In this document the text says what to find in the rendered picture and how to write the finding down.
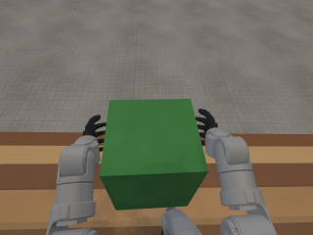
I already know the left robot hand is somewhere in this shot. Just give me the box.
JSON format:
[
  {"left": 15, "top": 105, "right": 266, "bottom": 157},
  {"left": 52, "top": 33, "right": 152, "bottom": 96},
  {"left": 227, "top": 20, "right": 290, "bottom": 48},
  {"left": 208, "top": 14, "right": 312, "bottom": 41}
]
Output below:
[{"left": 82, "top": 115, "right": 107, "bottom": 152}]

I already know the carton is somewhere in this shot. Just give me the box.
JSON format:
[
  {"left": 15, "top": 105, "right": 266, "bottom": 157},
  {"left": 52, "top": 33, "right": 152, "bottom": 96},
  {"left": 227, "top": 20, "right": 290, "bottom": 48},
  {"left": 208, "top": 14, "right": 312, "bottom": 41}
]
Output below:
[{"left": 100, "top": 99, "right": 208, "bottom": 211}]

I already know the left robot forearm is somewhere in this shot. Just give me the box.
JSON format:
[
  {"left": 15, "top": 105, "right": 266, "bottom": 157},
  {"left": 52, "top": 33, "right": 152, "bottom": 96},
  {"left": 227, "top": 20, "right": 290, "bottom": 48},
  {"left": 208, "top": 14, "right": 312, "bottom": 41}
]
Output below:
[{"left": 46, "top": 135, "right": 101, "bottom": 235}]

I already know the right robot thigh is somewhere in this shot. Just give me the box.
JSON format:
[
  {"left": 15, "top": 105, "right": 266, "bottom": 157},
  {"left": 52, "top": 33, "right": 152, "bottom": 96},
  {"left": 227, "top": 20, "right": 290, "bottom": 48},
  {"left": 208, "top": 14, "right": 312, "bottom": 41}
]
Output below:
[{"left": 161, "top": 209, "right": 202, "bottom": 235}]

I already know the right robot upper arm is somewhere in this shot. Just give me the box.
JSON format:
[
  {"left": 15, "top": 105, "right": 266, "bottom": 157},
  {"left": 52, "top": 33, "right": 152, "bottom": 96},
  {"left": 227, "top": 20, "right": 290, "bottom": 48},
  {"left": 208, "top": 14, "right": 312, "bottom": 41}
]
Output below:
[{"left": 220, "top": 213, "right": 277, "bottom": 235}]

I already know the right robot hand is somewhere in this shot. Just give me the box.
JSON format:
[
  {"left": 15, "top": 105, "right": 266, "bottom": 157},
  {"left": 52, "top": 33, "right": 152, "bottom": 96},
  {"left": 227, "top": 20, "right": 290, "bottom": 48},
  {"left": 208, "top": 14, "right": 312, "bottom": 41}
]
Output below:
[{"left": 195, "top": 109, "right": 218, "bottom": 146}]

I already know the right robot forearm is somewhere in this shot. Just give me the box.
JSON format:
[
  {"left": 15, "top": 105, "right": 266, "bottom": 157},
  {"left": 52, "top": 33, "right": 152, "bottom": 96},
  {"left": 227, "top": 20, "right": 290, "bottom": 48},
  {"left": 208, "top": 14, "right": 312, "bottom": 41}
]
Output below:
[{"left": 204, "top": 127, "right": 278, "bottom": 235}]

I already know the right robot shin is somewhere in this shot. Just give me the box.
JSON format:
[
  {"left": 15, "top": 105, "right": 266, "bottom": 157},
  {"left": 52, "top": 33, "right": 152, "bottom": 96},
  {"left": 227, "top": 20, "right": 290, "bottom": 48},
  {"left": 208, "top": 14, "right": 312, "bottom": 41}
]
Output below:
[{"left": 165, "top": 207, "right": 176, "bottom": 212}]

